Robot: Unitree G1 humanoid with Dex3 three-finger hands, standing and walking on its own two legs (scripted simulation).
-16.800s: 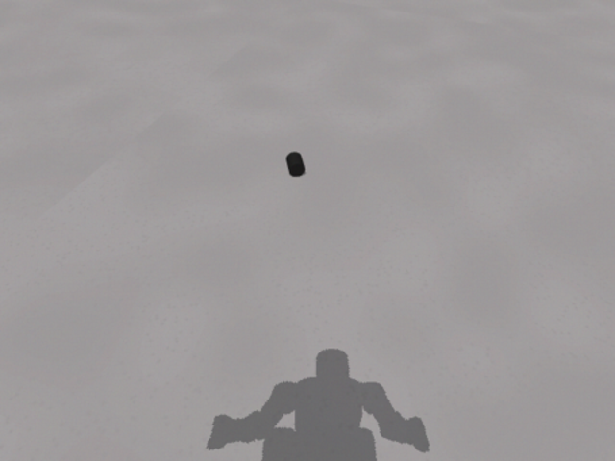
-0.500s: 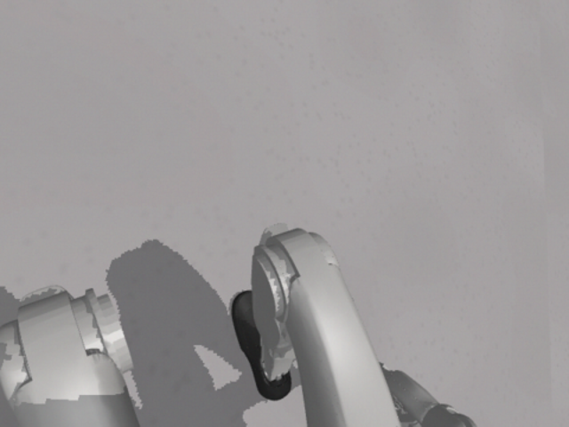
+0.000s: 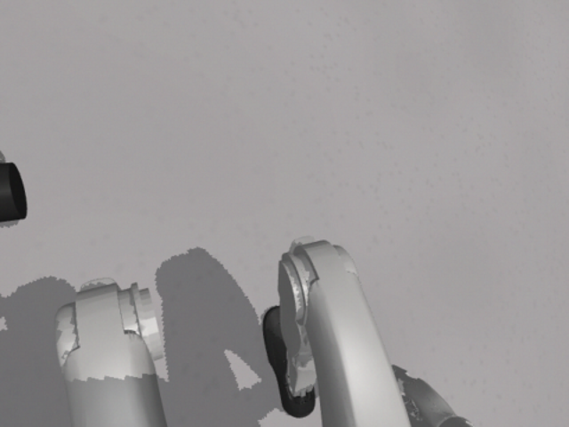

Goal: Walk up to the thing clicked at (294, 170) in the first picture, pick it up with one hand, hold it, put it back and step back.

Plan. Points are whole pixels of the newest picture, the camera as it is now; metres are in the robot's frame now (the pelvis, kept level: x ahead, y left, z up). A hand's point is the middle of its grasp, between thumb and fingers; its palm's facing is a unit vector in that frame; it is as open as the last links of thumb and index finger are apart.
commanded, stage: settle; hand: left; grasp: from above
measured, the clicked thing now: out of the picture +0.44 +0.34 -0.21
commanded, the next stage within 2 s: lift in 0.36 s
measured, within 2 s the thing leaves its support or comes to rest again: neither
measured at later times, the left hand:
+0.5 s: hand out of the picture +0.42 +0.34 -0.12, palm faces -0.46 -0.06 -0.89, open 10.5 cm
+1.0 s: hand out of the picture +0.37 +0.34 -0.01, palm faces -0.47 -0.10 -0.88, open 10.5 cm
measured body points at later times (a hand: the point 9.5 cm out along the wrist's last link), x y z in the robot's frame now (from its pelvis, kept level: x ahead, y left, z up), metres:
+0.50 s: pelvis -0.01 -0.01 +0.03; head +0.21 +0.08 +0.41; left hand +0.44 +0.34 -0.07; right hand +0.06 -0.29 -0.06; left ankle +0.06 +0.12 -0.28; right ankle +0.11 -0.14 -0.27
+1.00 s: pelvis -0.01 +0.00 +0.11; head +0.18 +0.07 +0.51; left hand +0.39 +0.34 +0.04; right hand +0.11 -0.26 +0.00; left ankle +0.06 +0.12 -0.28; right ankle +0.11 -0.14 -0.27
